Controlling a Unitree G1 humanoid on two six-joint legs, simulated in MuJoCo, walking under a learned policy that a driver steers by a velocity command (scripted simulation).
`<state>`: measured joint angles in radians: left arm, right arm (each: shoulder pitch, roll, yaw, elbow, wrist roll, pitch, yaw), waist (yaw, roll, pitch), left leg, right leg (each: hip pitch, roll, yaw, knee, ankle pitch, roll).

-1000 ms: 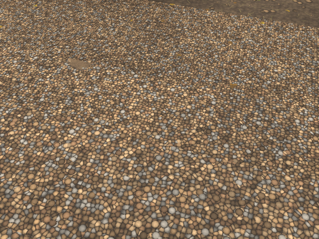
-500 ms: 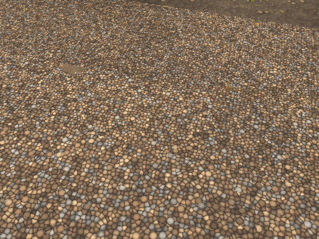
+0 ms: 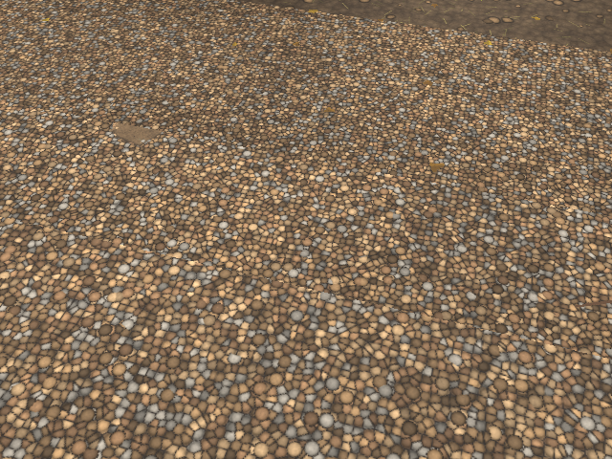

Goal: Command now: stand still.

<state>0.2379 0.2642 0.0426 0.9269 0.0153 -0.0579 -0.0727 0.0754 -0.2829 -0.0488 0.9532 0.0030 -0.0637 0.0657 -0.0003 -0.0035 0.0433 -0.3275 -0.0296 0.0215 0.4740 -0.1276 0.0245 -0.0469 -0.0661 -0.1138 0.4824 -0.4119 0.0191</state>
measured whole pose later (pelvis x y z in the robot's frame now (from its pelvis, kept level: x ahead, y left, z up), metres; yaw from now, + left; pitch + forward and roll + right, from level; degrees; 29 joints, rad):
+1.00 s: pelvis +0.37 -0.08 -0.14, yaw -7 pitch -1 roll +7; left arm 0.14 0.23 0.01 0.89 0.09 -0.06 -0.04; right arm 0.69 -0.13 0.04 1.11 -0.09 -0.07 0.01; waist -0.15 -0.11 0.01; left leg 0.06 0.01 0.11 1.10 -0.89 -0.06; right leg -0.32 -0.16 0.00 0.29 0.30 -0.04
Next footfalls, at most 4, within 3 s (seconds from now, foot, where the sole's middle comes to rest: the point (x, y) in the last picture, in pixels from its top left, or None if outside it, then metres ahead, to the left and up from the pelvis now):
0.98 right None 0.50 -0.21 -0.95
1.40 left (347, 366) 0.81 -0.07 -0.95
1.90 right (462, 358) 0.84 -0.38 -0.95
2.44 left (419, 270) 1.28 -0.35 -1.14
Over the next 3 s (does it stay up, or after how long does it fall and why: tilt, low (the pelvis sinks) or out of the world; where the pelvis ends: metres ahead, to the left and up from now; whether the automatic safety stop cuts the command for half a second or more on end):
stays up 1.42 -0.53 -0.36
